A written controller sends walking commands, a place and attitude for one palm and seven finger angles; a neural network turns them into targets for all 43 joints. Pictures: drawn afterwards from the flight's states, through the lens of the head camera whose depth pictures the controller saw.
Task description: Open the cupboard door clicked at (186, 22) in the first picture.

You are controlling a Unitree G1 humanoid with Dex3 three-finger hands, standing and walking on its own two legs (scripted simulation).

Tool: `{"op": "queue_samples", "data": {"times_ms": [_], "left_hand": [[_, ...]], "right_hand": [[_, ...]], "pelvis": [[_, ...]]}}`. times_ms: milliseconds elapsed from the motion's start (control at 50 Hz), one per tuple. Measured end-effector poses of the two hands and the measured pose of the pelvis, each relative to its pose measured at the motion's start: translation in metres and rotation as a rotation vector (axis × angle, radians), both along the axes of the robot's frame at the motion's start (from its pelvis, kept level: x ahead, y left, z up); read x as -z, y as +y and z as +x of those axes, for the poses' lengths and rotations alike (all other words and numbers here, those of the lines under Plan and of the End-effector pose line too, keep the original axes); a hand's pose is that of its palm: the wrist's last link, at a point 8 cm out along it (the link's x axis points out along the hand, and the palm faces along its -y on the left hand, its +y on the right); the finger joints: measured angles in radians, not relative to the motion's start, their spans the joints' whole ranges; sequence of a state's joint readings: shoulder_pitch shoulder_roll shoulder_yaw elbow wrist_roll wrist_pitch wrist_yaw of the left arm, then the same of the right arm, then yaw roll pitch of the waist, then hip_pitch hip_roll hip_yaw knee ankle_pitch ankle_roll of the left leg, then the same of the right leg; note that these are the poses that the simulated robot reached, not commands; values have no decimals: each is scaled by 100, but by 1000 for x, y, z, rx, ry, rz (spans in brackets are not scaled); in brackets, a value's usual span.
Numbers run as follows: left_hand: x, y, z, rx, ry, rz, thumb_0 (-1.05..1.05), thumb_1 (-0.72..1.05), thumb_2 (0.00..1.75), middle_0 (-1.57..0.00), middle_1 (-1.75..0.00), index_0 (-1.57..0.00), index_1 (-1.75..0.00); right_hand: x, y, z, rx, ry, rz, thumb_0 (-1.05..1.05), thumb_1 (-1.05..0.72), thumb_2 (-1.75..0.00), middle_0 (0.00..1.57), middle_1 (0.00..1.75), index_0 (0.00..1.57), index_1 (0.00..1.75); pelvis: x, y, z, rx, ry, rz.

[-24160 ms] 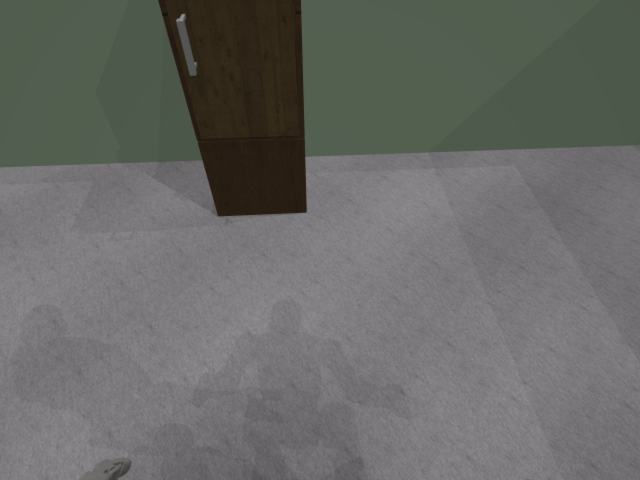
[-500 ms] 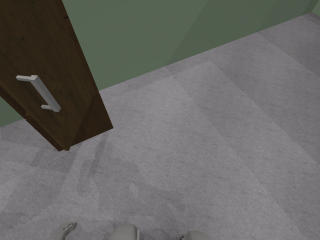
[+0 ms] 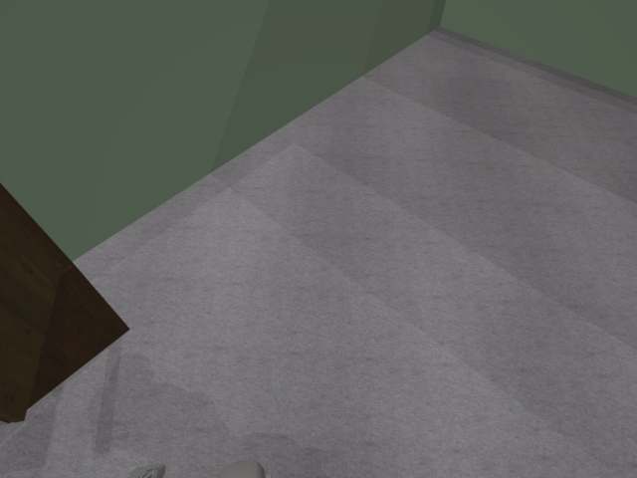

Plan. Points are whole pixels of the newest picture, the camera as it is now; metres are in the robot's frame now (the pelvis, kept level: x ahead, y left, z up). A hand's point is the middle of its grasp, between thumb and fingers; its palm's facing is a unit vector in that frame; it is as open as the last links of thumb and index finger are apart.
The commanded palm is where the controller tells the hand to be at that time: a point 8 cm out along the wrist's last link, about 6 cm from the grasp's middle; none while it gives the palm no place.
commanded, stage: walk to a spot facing it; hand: left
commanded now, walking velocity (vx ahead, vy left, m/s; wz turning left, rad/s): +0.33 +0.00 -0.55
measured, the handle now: out of the picture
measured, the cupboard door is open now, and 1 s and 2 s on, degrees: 53 53 53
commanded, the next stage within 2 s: turn to face it in 1.44 s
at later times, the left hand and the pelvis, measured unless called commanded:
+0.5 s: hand (269, 333) +0.35 +0.11 -0.15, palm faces -0.29 -0.93 -0.22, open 7.4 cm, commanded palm none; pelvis +0.17 -0.05 -0.01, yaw -15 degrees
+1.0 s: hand (325, 255) +0.52 +0.01 -0.15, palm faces -0.36 -0.91 -0.19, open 7.4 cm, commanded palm none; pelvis +0.38 -0.13 +0.00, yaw -22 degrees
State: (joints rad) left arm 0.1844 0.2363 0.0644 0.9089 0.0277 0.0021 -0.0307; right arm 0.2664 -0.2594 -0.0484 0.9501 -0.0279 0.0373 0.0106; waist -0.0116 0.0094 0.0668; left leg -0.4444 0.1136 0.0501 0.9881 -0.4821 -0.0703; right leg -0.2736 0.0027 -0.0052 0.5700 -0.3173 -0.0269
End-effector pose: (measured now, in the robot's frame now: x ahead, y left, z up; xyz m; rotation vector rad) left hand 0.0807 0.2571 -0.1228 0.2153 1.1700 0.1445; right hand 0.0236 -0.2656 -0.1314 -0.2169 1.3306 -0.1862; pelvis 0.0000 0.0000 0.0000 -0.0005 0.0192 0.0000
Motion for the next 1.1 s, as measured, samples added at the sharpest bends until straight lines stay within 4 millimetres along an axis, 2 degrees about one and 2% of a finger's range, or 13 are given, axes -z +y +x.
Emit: {"op": "queue_samples", "data": {"times_ms": [120,200,280,380,460,500,560,640,740,800,960,1040,1100], "left_hand": [[7,2,4,38,129,-25,1,90,90,-21,-30,-20,-30],[24,9,32,89,189,-35,1,90,90,-21,-30,-20,-30],[17,-3,95,146,134,-44,1,91,90,-20,-30,-20,-30],[-2,-47,190,250,7,-62,1,91,90,-20,-30,-19,-30],[0,-88,259,333,-97,-44,1,91,90,-20,-30,-19,-30],[1,-102,278,330,-126,-37,1,91,90,-20,-30,-19,-30],[0,-115,288,327,-88,-35,0,91,90,-20,-30,-20,-30],[4,-125,289,317,15,-50,0,91,90,-20,-30,-20,-30],[18,-114,303,288,123,-49,0,93,90,-21,-30,-20,-30],[29,-111,321,305,180,-31,0,92,90,-21,-30,-20,-30],[4,-173,425,356,74,-51,1,92,90,-20,-30,-19,-30],[8,-213,476,379,-17,-47,1,91,90,-20,-30,-19,-30],[8,-231,491,344,-24,-47,0,91,90,-20,-30,-20,-30]], "right_hand": [[-20,10,70,32,-172,-7,1,-91,-90,20,30,20,30],[-16,16,96,58,-269,-46,0,-91,-90,20,30,20,30],[-17,22,79,107,-175,-22,0,-91,-90,20,30,21,30],[-9,23,44,207,5,41,0,-91,-90,20,30,21,30],[10,9,27,301,109,81,0,-91,-90,21,30,21,30],[18,-1,31,324,153,88,1,-91,-90,20,30,21,30],[13,-19,62,342,136,71,1,-91,-90,20,30,20,30],[-3,-39,130,350,15,43,1,-91,-90,20,30,20,30],[-9,-54,219,316,-136,11,1,-91,-90,20,30,20,30],[-3,-58,252,324,-188,-8,0,-91,-90,20,30,20,30],[1,-59,251,386,-5,84,0,-93,-90,20,30,21,30],[19,-77,246,428,105,133,0,-92,-90,21,30,21,30],[20,-99,265,423,158,136,1,-92,-90,20,30,21,30]], "pelvis": [[-7,10,36,96,0,22],[7,18,64,163,1,-7],[-2,8,87,194,8,1],[-10,-11,121,238,21,0],[7,-39,153,256,7,30],[11,-47,166,264,-4,18],[4,-55,188,275,-6,1],[-7,-66,223,306,5,7],[-3,-72,275,343,0,-10],[6,-77,303,372,-5,-3],[-8,-117,361,379,1,12],[6,-151,393,374,-12,33],[6,-168,415,356,-17,9]]}}
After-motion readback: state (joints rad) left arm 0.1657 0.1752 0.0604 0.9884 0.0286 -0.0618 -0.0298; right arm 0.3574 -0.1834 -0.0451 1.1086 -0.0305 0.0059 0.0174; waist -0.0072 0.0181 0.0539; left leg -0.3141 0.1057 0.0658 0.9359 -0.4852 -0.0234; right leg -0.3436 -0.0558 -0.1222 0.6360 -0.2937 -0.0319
